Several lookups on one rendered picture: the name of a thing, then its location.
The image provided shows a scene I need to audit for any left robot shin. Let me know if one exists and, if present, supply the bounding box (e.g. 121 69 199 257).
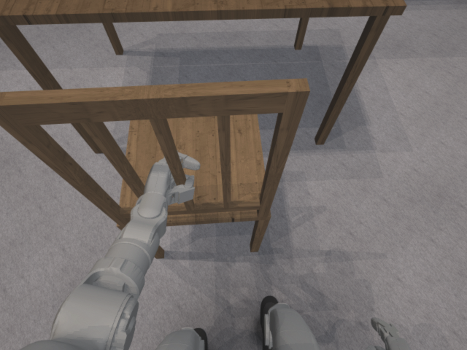
181 327 200 337

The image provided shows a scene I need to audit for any robot left upper arm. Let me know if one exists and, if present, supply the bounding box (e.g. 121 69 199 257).
20 284 139 350

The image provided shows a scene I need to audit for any robot right hand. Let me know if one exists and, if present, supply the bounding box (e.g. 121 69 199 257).
366 317 411 350

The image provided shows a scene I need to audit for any robot left hand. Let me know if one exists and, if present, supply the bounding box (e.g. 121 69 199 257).
144 151 200 205

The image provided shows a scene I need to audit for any robot right foot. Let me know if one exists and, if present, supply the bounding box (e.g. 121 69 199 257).
260 296 278 350

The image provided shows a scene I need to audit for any left robot forearm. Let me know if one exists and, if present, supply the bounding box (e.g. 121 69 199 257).
50 192 168 340

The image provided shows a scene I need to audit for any chair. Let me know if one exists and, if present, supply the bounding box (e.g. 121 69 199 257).
0 78 310 259

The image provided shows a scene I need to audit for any table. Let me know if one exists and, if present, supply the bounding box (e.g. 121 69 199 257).
0 0 407 154

